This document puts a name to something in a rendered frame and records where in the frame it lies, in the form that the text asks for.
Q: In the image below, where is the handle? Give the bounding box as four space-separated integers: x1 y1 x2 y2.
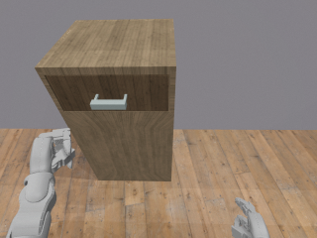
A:
89 94 128 110

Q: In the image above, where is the cabinet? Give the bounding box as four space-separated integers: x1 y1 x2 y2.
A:
35 18 176 181

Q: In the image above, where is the left robot hand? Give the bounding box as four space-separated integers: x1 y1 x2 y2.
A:
30 128 75 175

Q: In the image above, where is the drawer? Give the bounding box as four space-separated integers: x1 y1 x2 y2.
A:
46 74 169 111

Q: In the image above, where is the right robot hand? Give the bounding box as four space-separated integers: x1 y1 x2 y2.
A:
231 197 270 238

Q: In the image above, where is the left robot forearm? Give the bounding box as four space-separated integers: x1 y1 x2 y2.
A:
6 172 56 238

